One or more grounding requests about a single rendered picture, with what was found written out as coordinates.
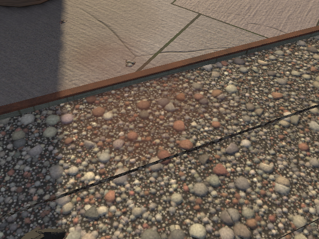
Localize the robot left hand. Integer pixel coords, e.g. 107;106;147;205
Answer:
21;227;66;239

